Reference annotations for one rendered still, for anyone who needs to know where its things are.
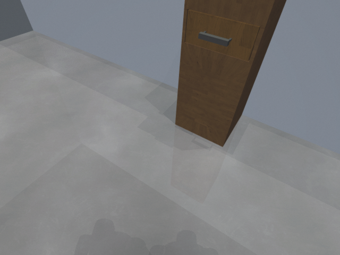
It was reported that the drawer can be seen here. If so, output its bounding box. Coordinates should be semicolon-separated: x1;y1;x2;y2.
185;10;261;61

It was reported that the cabinet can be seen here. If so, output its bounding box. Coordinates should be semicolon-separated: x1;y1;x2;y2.
175;0;286;147

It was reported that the handle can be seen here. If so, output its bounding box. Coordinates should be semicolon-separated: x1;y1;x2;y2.
198;31;232;47

